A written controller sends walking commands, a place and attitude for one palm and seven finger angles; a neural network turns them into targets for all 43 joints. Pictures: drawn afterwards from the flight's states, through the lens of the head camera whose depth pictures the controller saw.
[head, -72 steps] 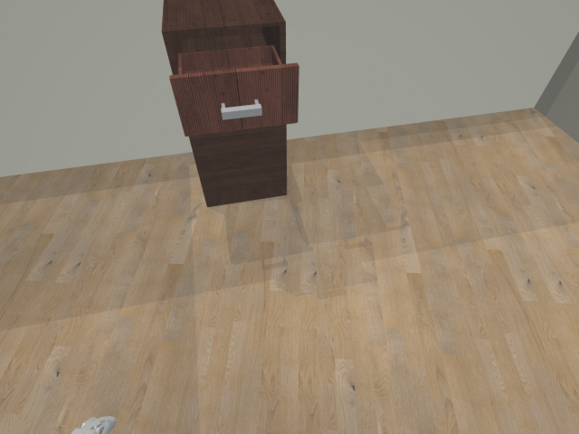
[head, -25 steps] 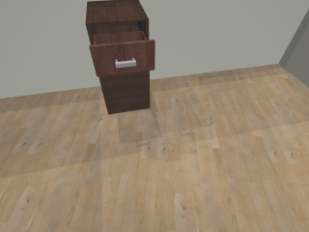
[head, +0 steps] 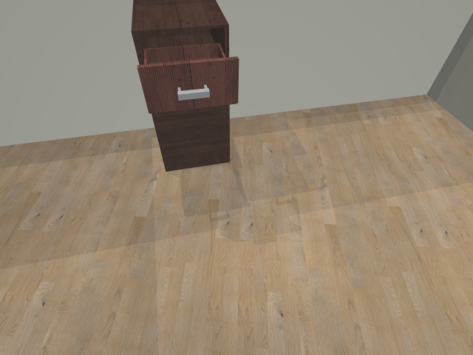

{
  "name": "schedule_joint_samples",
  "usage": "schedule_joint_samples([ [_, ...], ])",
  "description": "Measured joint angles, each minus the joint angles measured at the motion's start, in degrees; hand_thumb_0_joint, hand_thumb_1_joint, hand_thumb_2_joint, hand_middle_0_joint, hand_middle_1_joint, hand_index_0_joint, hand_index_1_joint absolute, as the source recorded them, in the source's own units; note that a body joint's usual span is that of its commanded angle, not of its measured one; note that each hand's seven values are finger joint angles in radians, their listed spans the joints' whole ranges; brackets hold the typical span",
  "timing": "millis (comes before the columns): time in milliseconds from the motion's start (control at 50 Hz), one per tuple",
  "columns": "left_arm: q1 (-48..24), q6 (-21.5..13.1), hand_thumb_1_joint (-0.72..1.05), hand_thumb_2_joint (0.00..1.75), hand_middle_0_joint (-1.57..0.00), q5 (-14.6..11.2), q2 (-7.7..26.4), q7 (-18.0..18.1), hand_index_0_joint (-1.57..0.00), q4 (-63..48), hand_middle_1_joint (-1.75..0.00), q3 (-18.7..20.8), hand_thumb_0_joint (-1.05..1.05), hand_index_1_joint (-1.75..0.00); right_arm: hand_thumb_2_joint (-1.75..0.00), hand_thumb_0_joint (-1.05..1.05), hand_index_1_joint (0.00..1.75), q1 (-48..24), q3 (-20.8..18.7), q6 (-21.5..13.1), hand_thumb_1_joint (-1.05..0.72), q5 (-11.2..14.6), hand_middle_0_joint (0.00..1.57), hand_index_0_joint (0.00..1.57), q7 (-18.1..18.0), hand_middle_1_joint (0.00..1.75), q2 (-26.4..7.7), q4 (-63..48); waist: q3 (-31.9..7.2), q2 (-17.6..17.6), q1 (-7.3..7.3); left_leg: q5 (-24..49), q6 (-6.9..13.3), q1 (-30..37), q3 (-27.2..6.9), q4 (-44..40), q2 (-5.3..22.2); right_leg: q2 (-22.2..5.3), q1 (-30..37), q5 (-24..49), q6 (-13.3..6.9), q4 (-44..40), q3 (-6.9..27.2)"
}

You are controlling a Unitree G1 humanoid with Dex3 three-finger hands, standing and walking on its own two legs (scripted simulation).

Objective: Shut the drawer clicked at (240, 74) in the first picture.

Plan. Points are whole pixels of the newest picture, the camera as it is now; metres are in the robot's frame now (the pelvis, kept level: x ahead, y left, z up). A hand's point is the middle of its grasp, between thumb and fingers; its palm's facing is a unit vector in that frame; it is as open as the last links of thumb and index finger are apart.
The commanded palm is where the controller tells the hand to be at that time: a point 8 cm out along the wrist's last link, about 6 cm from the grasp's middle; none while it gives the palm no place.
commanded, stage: walk to a spot facing it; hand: left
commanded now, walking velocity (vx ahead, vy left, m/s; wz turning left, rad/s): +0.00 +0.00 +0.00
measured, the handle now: (193, 91) +0.95 +0.21 -0.07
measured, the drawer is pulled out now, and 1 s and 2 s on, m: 0.30 0.30 0.30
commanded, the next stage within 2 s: turn to face it in 1.34 s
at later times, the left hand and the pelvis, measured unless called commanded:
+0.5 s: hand out of the picture +0.08 +0.17 -0.19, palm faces -0.13 -0.97 -0.19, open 7.4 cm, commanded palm none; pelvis +0.07 -0.01 -0.02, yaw -10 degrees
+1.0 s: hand (168, 319) +0.24 +0.17 -0.21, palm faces -0.18 -0.98 -0.14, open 7.4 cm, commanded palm none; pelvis +0.27 -0.01 -0.03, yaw -18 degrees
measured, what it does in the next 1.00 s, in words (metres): walks ahead, turning right: left foot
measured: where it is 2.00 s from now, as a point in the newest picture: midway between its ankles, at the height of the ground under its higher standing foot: (269, 307)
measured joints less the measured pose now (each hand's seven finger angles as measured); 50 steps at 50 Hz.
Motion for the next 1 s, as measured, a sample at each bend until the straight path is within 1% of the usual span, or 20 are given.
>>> schedule_joint_samples([
  [180,0.62,0.27,0.90,0.90,-0.20,-0.01,-0.50,0.43,-0.21,0.06,-0.30,0.07,0.01,-0.30,-0.90,0.01,0.30,0.05,0.04,0.18,-0.90,-0.27,0.20,0.21,-0.21,0.30,0.51,0.11,-0.52,-0.03,0.31,-0.73,0.01,-0.10,0.56,0.74,0.16,0.16,-0.23,-0.41,0.13,0.50,0.54],
  [280,4.90,1.39,0.90,0.90,-0.20,0.39,-2.82,-0.48,-0.20,-0.95,-0.30,0.80,0.01,-0.30,-0.90,0.00,0.30,2.95,-0.47,0.58,-0.90,-0.73,0.20,0.20,0.01,0.30,2.84,-1.08,-2.16,-0.05,0.99,-6.95,0.42,-1.40,2.65,6.44,1.14,1.21,-2.02,-4.30,-0.44,5.21,2.54],
  [340,8.07,1.35,0.90,0.90,-0.20,0.46,-4.49,-1.08,-0.20,-1.70,-0.30,1.33,0.01,-0.30,-0.90,0.00,0.30,5.58,-0.88,0.01,-0.90,-0.70,0.20,0.20,0.05,0.30,4.38,-1.99,-2.28,-0.23,0.98,-8.42,0.69,-2.00,3.80,9.61,1.69,1.90,-3.42,-6.70,-0.79,9.13,3.73],
  [380,10.00,1.30,0.90,0.90,-0.20,0.49,-5.44,-1.35,-0.20,-1.80,-0.30,1.75,0.01,-0.30,-0.90,0.00,0.30,7.42,-1.20,-0.54,-0.90,-0.65,0.20,0.20,-0.02,0.30,5.52,-2.31,-2.20,-0.92,0.90,-10.21,0.40,-1.73,5.07,11.24,1.72,1.84,-4.87,-9.78,-1.34,13.34,4.36],
  [440,11.42,1.64,0.90,0.90,-0.20,0.58,-7.14,-1.65,-0.20,-1.46,-0.30,2.30,0.01,-0.30,-0.90,0.00,0.30,9.89,-1.90,-1.60,-0.90,-0.68,0.20,0.21,-0.21,0.30,6.82,-2.37,-1.39,-1.07,0.71,-12.31,-0.05,0.67,7.62,10.93,2.28,0.21,-8.86,-14.75,-0.99,21.86,0.20],
  [480,11.16,1.43,0.90,0.90,-0.20,0.61,-8.25,-1.97,-0.20,-1.55,-0.30,2.57,0.01,-0.30,-0.90,0.00,0.30,11.30,-2.14,-1.99,-0.90,-0.90,0.20,0.21,-0.38,0.30,7.25,-1.93,-0.39,-0.36,0.26,-13.12,-0.75,2.47,8.79,10.38,3.14,-0.89,-10.22,-15.18,-0.86,21.84,-3.00],
  [500,10.88,1.00,0.90,0.90,-0.20,0.64,-8.71,-2.14,-0.20,-1.91,-0.30,2.70,0.01,-0.30,-0.90,0.00,0.30,12.01,-2.17,-1.98,-0.90,-0.94,0.20,0.21,-0.42,0.30,7.31,-1.59,0.16,0.28,0.12,-14.03,-1.20,2.85,9.02,11.19,3.91,-1.01,-9.93,-13.10,-0.99,19.27,-4.49],
  [520,10.66,0.17,0.90,0.90,-0.20,0.72,-8.84,-2.25,-0.20,-2.55,-0.30,2.79,0.01,-0.30,-0.90,0.00,0.30,12.80,-2.19,-1.89,-0.90,-0.82,0.20,0.21,-0.37,0.30,7.46,-1.21,0.64,0.63,0.07,-15.43,-1.09,2.12,9.07,14.07,4.69,-0.95,-9.17,-9.91,-1.54,16.24,-5.29],
  [540,10.30,-0.95,0.90,0.90,-0.20,0.75,-8.90,-2.06,-0.21,-2.98,-0.30,3.00,0.01,-0.30,-0.90,0.00,0.30,13.25,-2.18,-1.53,-0.90,-0.55,0.20,0.21,-0.26,0.30,7.73,-0.52,1.05,0.82,0.18,-16.85,-0.58,-0.16,8.52,20.33,5.39,-0.65,-9.24,-7.93,-2.22,16.85,-5.88],
  [580,10.04,-2.59,0.90,0.90,-0.20,0.36,-9.28,-1.14,-0.21,-3.42,-0.30,3.06,0.01,-0.30,-0.90,0.01,0.30,13.24,-2.24,-0.41,-0.90,-0.36,0.20,0.20,0.02,0.30,8.11,0.95,1.40,1.16,0.77,-17.42,0.34,-6.18,5.76,35.09,5.21,0.17,-7.88,-9.26,-3.34,17.31,-6.59],
  [600,10.30,-3.01,0.90,0.90,-0.20,0.30,-9.53,-0.70,-0.21,-3.52,-0.30,3.00,0.01,-0.30,-0.90,0.01,0.30,12.80,-2.37,-0.02,-0.90,-0.40,0.20,0.20,0.10,0.30,8.24,1.36,1.29,1.20,1.10,-16.02,0.55,-9.15,5.03,40.67,4.97,0.59,-6.58,-9.71,-3.60,16.00,-6.56],
  [620,10.73,-3.24,0.90,0.90,-0.20,0.34,-9.81,-0.30,-0.21,-3.47,-0.30,2.90,0.01,-0.30,-0.90,0.01,0.30,12.11,-2.54,0.20,-0.90,-0.54,0.20,0.20,0.17,0.30,8.32,1.41,1.10,1.17,1.28,-14.03,0.54,-11.89,4.77,44.22,4.88,0.96,-5.13,-9.62,-3.71,14.06,-6.37],
  [660,11.94,-3.43,0.90,0.90,-0.20,0.50,-10.41,0.28,-0.21,-2.94,-0.30,2.63,0.00,-0.30,-0.90,0.01,0.30,10.20,-2.87,0.27,-0.91,-0.81,0.20,0.20,0.30,0.30,8.46,0.56,0.56,0.92,1.21,-10.26,0.10,-16.64,4.95,46.49,5.04,1.46,-2.28,-8.10,-3.31,9.45,-5.58],
  [740,14.32,-3.50,0.90,0.90,-0.20,0.72,-11.51,0.53,-0.21,-0.95,-0.30,2.16,0.00,-0.30,-0.90,0.01,0.30,5.86,-3.57,-0.16,-0.91,-0.82,0.20,0.20,0.84,0.30,9.03,-2.90,-0.46,0.41,0.51,-4.23,-0.91,-23.27,5.35,41.57,5.90,1.98,2.59,-5.90,-3.21,1.65,-3.58],
  [780,15.14,-3.60,0.90,0.90,-0.20,0.75,-11.91,0.57,-0.21,-0.13,-0.30,2.04,0.00,-0.30,-0.90,0.01,0.30,3.76,-3.73,-0.41,-0.91,-0.76,0.20,0.20,1.18,0.30,9.37,-4.45,-0.55,0.37,0.59,-1.90,-1.06,-25.11,5.06,37.65,6.25,2.19,4.72,-5.62,-2.83,-0.91,-2.66],
  [840,15.91,-3.66,0.90,0.90,-0.20,0.83,-12.06,0.76,-0.21,0.64,-0.30,2.15,0.00,-0.30,-0.90,0.01,0.30,1.07,-3.70,-0.76,-0.91,-0.62,0.20,0.20,1.60,0.30,9.90,-6.10,-0.20,0.20,1.43,-0.23,-0.65,-25.34,4.87,29.94,6.30,2.22,7.74,-6.55,-2.03,-2.85,-1.51],
  [900,16.41,-3.46,0.90,0.90,-0.20,0.92,-11.67,0.86,-0.21,1.10,-0.30,2.53,0.00,-0.30,-0.90,0.01,0.30,-0.92,-3.47,-1.21,-0.91,-0.48,0.20,0.20,1.82,0.30,10.32,-7.19,0.37,-0.26,2.62,-0.45,0.43,-22.69,5.27,22.12,5.41,1.78,10.47,-9.17,-0.92,-2.55,-0.64],
  [940,17.08,-3.26,0.90,0.90,-0.20,0.80,-11.26,0.83,-0.21,1.29,-0.30,2.93,0.00,-0.30,-0.90,0.01,0.30,-1.64,-3.17,-2.06,-0.91,-0.64,0.20,0.20,1.65,0.30,10.53,-7.95,0.65,-0.90,2.99,-0.24,1.32,-18.80,6.11,16.46,4.07,1.00,11.00,-12.69,-0.08,0.99,0.11],
  [960,17.81,-3.13,0.90,0.90,-0.20,0.61,-11.37,0.77,-0.21,1.28,-0.30,3.17,0.00,-0.30,-0.90,0.01,0.30,-1.72,-2.91,-2.80,-0.91,-0.91,0.20,0.20,1.46,0.30,10.29,-8.56,0.50,-0.46,3.16,0.03,2.23,-16.31,5.98,13.50,4.11,1.19,9.46,-15.15,-0.19,6.13,0.56],
  [1000,16.92,-2.04,0.90,0.90,-0.20,0.33,-10.68,0.43,-0.21,1.63,-0.30,3.72,0.01,-0.30,-0.90,0.00,0.30,-1.86,-2.75,-3.86,-0.91,-1.14,0.20,0.20,0.80,0.30,10.83,-9.17,1.19,-1.50,2.70,-0.89,3.42,-16.20,7.48,17.21,3.86,0.59,2.30,-18.10,-1.55,25.23,1.02],
])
